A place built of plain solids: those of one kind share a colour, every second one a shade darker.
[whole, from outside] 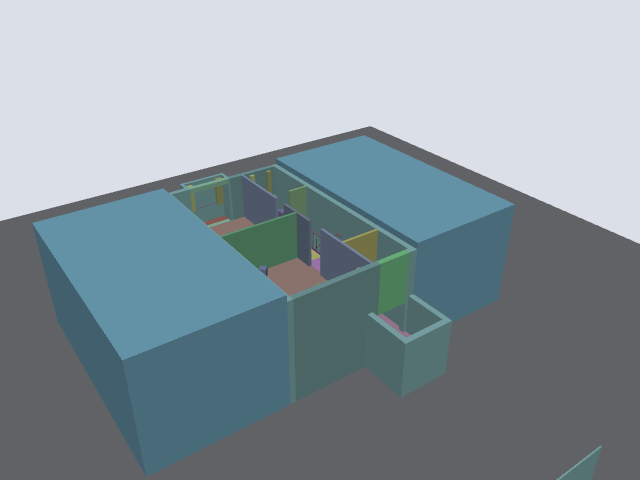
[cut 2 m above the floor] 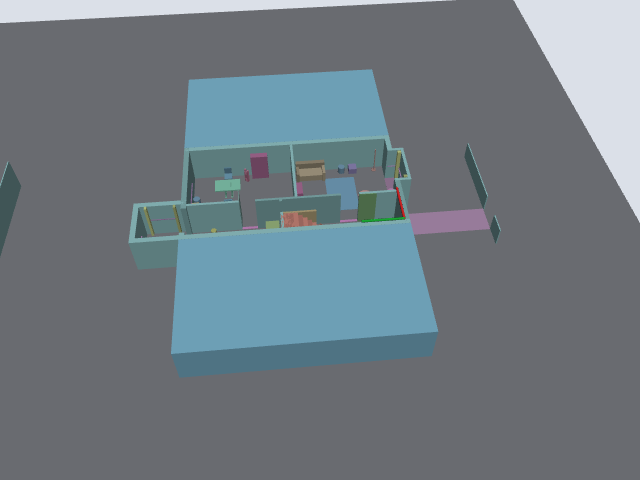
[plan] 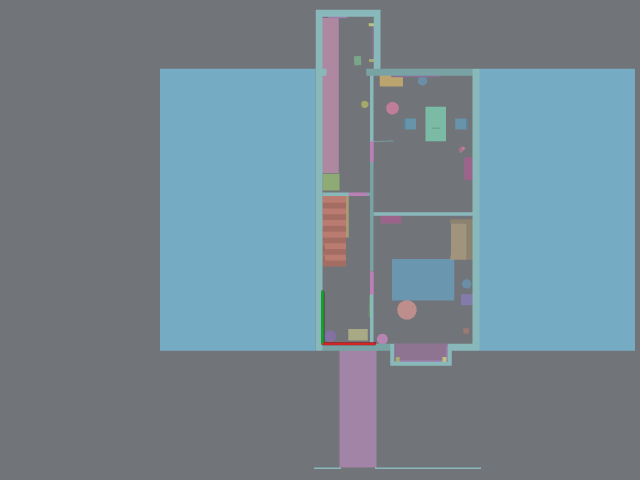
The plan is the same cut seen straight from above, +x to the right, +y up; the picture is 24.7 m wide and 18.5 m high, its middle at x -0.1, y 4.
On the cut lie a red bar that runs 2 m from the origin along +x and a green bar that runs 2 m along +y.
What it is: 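A mid-terrace two-storey house, 5.8 m wide inside and 10.3 m deep with a one-storey outshot of 2.3 m behind the kitchen; a hall 1.83 m wide with a straight stair of 13 risers of 201 mm on goings of 223 mm; a front room and a back room; a bay window at the front; upstairs three bedrooms and a bathroom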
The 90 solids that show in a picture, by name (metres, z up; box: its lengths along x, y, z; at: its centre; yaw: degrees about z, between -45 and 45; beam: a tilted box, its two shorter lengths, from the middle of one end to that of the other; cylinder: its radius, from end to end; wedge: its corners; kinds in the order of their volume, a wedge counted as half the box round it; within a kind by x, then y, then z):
{
 "neighbour_house_1": {"box": [6.0, 10.87, 5.33], "at": [-3.27, 5.16, 2.62]},
 "neighbour_house_2": {"box": [6.0, 10.87, 5.33], "at": [9.05, 5.16, 2.62]},
 "wall_1": {"box": [0.27, 10.87, 5.03], "at": [-0.13, 5.16, 2.47]},
 "wall_2": {"box": [0.27, 2.81, 2.82], "at": [-0.13, 11.47, 1.36]},
 "wall_3": {"box": [0.42, 0.27, 5.03], "at": [-0.06, 10.46, 2.47]},
 "wall_4": {"box": [1.04, 0.06, 1.05], "at": [0.19, -4.8, 0.47]},
 "wall_5": {"box": [1.01, 0.14, 2.52], "at": [0.5, 5.76, 1.21]},
 "wall_6": {"box": [2.5, 0.27, 2.82], "at": [0.98, 12.74, 1.36]},
 "wall_7": {"box": [3.04, 0.27, 5.03], "at": [1.25, -0.13, 2.47]},
 "wall_8": {"box": [0.14, 1.9, 2.52], "at": [1.9, 0.95, 1.21]},
 "wall_9": {"box": [0.14, 4.21, 2.52], "at": [1.9, 4.9, 1.21]},
 "wall_10": {"box": [0.14, 2.53, 2.52], "at": [1.9, 9.06, 1.21]},
 "wall_11": {"box": [0.27, 2.54, 2.82], "at": [2.1, 11.6, 1.36]},
 "wall_12": {"box": [0.16, 0.85, 5.03], "at": [2.69, -0.43, 2.47]},
 "wall_13": {"box": [6.44, 0.06, 1.85], "at": [2.89, 19.71, 0.88]},
 "wall_14": {"box": [2.37, 0.16, 5.03], "at": [3.79, -0.77, 2.47]},
 "wall_15": {"box": [4.37, 0.27, 5.03], "at": [3.86, 10.46, 2.47]},
 "wall_16": {"box": [3.81, 0.14, 2.52], "at": [3.87, 5.0, 1.21]},
 "wall_17": {"box": [4.09, 0.06, 1.05], "at": [4.06, -4.8, 0.47]},
 "wall_18": {"box": [0.16, 0.85, 5.03], "at": [4.9, -0.43, 2.47]},
 "wall_19": {"box": [1.23, 0.27, 5.03], "at": [5.43, -0.13, 2.47]},
 "wall_20": {"box": [0.27, 10.87, 5.03], "at": [5.91, 5.16, 2.47]},
 "tread_1": {"box": [0.9, 2.71, 0.22], "at": [0.45, 4.34, 0.09]},
 "tread_2": {"box": [0.9, 2.49, 0.42], "at": [0.45, 4.45, 0.19]},
 "tread_3": {"box": [0.9, 2.27, 0.62], "at": [0.45, 4.56, 0.29]},
 "tread_4": {"box": [0.9, 2.04, 0.82], "at": [0.45, 4.67, 0.39]},
 "tread_5": {"box": [0.9, 1.82, 1.02], "at": [0.45, 4.79, 0.49]},
 "tread_6": {"box": [0.9, 1.6, 1.23], "at": [0.45, 4.9, 0.59]},
 "tread_7": {"box": [0.9, 1.37, 1.43], "at": [0.45, 5.01, 0.69]},
 "tread_8": {"box": [0.9, 1.15, 1.63], "at": [0.45, 5.12, 0.79]},
 "tread_9": {"box": [0.9, 0.93, 1.83], "at": [0.45, 5.23, 0.89]},
 "tread_10": {"box": [0.9, 0.7, 2.03], "at": [0.45, 5.34, 0.99]},
 "tread_11": {"box": [0.9, 0.48, 2.23], "at": [0.45, 5.45, 1.1]},
 "tread_12": {"box": [0.9, 0.38, 2.43], "at": [0.45, 5.63, 1.2]},
 "upper_floor_rooms_1": {"box": [3.96, 10.34, 0.14], "at": [3.81, 5.16, 2.54]},
 "ground_1": {"box": [1.43, 4.5, 0.5], "at": [1.36, -2.52, -0.25]},
 "ground_2": {"box": [2.05, 0.7, 0.5], "at": [3.79, -0.34, -0.25]},
 "landing_wall_1": {"box": [0.14, 3.26, 2.51], "at": [1.9, 1.63, 3.73]},
 "landing_wall_2": {"box": [0.14, 2.05, 2.51], "at": [1.9, 5.0, 3.73]},
 "landing_wall_3": {"box": [0.14, 3.42, 2.51], "at": [1.9, 8.62, 3.73]},
 "bedrooms_wall_1": {"box": [3.81, 0.14, 2.51], "at": [3.87, 5.0, 3.73]},
 "upper_floor_back_1": {"box": [1.84, 4.67, 0.14], "at": [0.91, 8.0, 2.54]},
 "back_wall_over_outshot_1": {"box": [1.53, 0.27, 2.51], "at": [0.91, 10.46, 3.73]},
 "shelf_1": {"box": [0.8, 0.3, 1.94], "at": [2.64, 4.78, 0.92]},
 "shelf_2": {"box": [0.32, 0.9, 1.6], "at": [5.62, 6.75, 0.75]},
 "sofa_1": {"box": [0.65, 1.24, 0.37], "at": [5.27, 4.02, 0.24]},
 "sofa_2": {"box": [0.86, 0.16, 0.65], "at": [5.35, 3.32, 0.28]},
 "sofa_3": {"box": [0.86, 0.16, 0.65], "at": [5.35, 4.72, 0.28]},
 "sofa_4": {"box": [0.24, 1.56, 0.83], "at": [5.66, 4.02, 0.36]},
 "fridge_freezer_1": {"box": [0.65, 0.65, 1.85], "at": [0.33, 6.23, 0.88]},
 "bath_wall_1": {"box": [1.83, 0.14, 2.51], "at": [0.91, 8.36, 3.73]},
 "stair_bulkhead_1": {"box": [0.11, 1.6, 2.52], "at": [0.95, 4.9, 1.21]},
 "curtains_curtains_1": {"box": [0.22, 0.19, 1.42], "at": [0.43, 0.09, 4.15]},
 "curtains_curtains_2": {"box": [0.19, 0.12, 2.2], "at": [1.88, 10.91, 1.15]},
 "curtains_curtains_3": {"box": [0.19, 0.12, 2.2], "at": [1.88, 12.29, 1.15]},
 "curtains_curtains_4": {"box": [0.36, 0.19, 1.42], "at": [3.0, -0.6, 4.15]},
 "curtains_curtains_5": {"box": [0.36, 0.19, 1.42], "at": [4.59, -0.6, 4.15]},
 "curtains_curtains_6": {"box": [0.16, 0.19, 2.2], "at": [4.69, -0.6, 1.15]},
 "upper_floor_landing_1": {"box": [0.93, 2.7, 0.14], "at": [1.37, 4.35, 2.54]},
 "dresser_1": {"box": [0.9, 0.42, 0.92], "at": [2.66, 10.12, 0.41]},
 "box_wall_1": {"box": [0.98, 0.14, 2.51], "at": [0.49, 2.95, 3.73]},
 "laid_rug_front_room_1": {"box": [2.4, 1.6, 0.06], "at": [3.87, 2.47, -0.02]},
 "front_wall_over_bay_1": {"box": [2.05, 0.27, 0.14], "at": [3.79, -0.13, 2.54]},
 "front_wall_over_bay_2": {"box": [2.05, 0.27, 0.25], "at": [3.79, -0.13, 4.86]},
 "upper_floor_bay_1": {"box": [2.05, 0.71, 0.14], "at": [3.79, -0.35, 2.54]},
 "box_cardboard_1": {"box": [0.52, 0.4, 0.36], "at": [0.2, 1.1, 2.74]},
 "box_cardboard_2": {"box": [0.49, 0.43, 0.39], "at": [5.58, 1.7, 0.14]},
 "worktop_1": {"box": [0.62, 5.97, 0.04], "at": [0.31, 9.57, 0.88]},
 "basket_1": {"cylinder": 0.22, "from": [0.29, 0.29, -0.05], "to": [0.29, 0.29, 0.54]},
 "clutter_clutter_back_1": {"cylinder": 0.24, "from": [2.69, 9.08, -0.05], "to": [2.69, 9.08, 0.37]},
 "plant_pot_1": {"cylinder": 0.18, "from": [3.85, 10.13, 0.0], "to": [3.85, 10.13, 0.38]},
 "plant_pot_2": {"cylinder": 0.18, "from": [5.55, 2.31, 0.0], "to": [5.55, 2.31, 0.38]},
 "meeting_table_1": {"box": [0.8, 1.33, 0.07], "at": [4.36, 8.47, 0.7]},
 "door_leaf_front_room_1": {"box": [0.04, 0.87, 2.05], "at": [1.81, 1.47, 0.97], "yaw": -2.4},
 "door_leaf_kitchen_side_1": {"box": [0.76, 0.04, 2.05], "at": [2.35, 7.81, 0.97], "yaw": 1.6},
 "clutter_clutter_bed_1": {"box": [0.34, 0.34, 0.46], "at": [4.07, 5.45, 2.79], "yaw": -44.1},
 "floor_lamp_1": {"cylinder": 0.21, "from": [2.31, 0.17, 1.25], "to": [2.31, 0.17, 1.55]},
 "clutter_clutter_kitchen_1": {"box": [0.27, 0.35, 0.37], "at": [1.35, 10.91, 0.14], "yaw": 3.3},
 "coffee_table_1": {"cylinder": 0.38, "from": [3.25, 1.3, 0.33], "to": [3.25, 1.3, 0.4]},
 "side_chair_1": {"box": [0.42, 0.42, 0.04], "at": [3.4, 8.47, 0.43]},
 "side_chair_2": {"box": [0.42, 0.42, 0.04], "at": [5.33, 8.47, 0.43]},
 "side_chair_3": {"box": [0.08, 0.38, 0.38], "at": [5.57, 8.47, 0.65]},
 "threshold_1": {"box": [0.71, 0.14, 0.06], "at": [1.36, 5.76, -0.02]},
 "threshold_2": {"box": [0.14, 0.9, 0.07], "at": [1.9, 2.35, -0.01]},
 "threshold_3": {"box": [0.14, 0.79, 0.07], "at": [1.9, 7.4, -0.01]},
 "laid_doormat_1": {"box": [0.75, 0.45, 0.06], "at": [1.36, 0.35, -0.02]},
 "bin_waste_1": {"cylinder": 0.14, "from": [1.63, 9.22, 0.0], "to": [1.63, 9.22, 0.31]},
 "window_board_1": {"box": [0.06, 1.26, 0.024], "at": [1.94, 11.6, 1.05]},
 "window_board_2": {"box": [1.86, 0.06, 0.024], "at": [3.57, 10.3, 0.9]},
 "window_board_3": {"box": [1.71, 0.06, 0.024], "at": [3.79, -0.66, 0.9]}
}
